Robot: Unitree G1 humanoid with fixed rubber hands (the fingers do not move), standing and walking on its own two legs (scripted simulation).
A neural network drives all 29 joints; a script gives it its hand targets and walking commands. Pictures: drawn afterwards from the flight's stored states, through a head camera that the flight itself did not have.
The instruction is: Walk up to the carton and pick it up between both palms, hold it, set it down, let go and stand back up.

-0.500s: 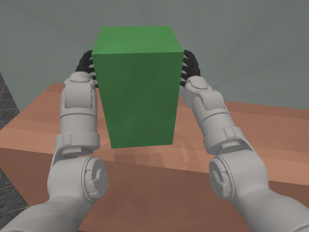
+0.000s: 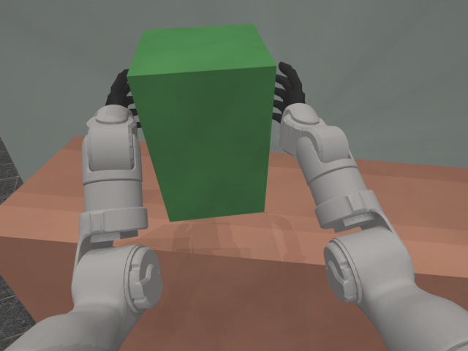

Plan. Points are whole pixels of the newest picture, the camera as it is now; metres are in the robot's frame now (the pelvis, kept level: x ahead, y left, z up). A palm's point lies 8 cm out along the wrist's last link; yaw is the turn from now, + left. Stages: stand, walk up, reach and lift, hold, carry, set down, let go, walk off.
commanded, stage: reach and lift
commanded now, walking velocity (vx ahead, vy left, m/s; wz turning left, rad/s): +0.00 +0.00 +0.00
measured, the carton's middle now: (209, 128) +0.39 +0.00 +0.25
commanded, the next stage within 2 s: hold in 0.20 s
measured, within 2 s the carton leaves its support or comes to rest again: neither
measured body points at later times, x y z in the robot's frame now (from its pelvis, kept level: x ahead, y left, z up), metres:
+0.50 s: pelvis +0.01 -0.02 +0.00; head -0.08 -0.01 +0.44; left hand +0.40 +0.14 +0.31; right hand +0.39 -0.13 +0.31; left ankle +0.02 +0.12 -0.75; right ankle +0.01 -0.11 -0.75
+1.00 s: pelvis +0.00 -0.01 +0.00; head -0.10 +0.00 +0.44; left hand +0.37 +0.15 +0.32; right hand +0.38 -0.12 +0.34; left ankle +0.02 +0.12 -0.75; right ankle +0.01 -0.11 -0.75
